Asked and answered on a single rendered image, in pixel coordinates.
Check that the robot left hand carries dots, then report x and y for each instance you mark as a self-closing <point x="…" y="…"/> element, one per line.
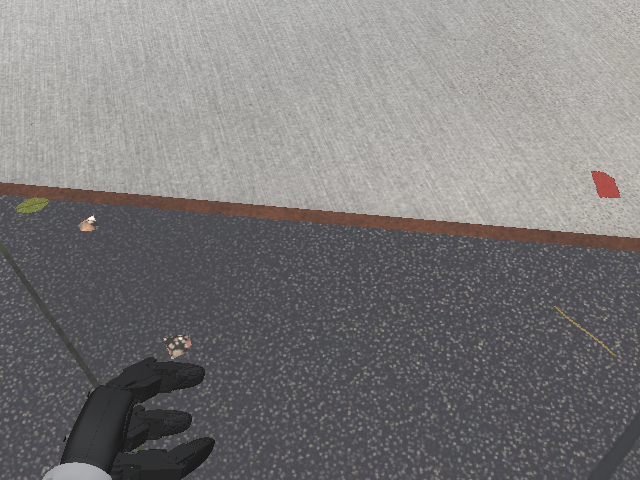
<point x="108" y="425"/>

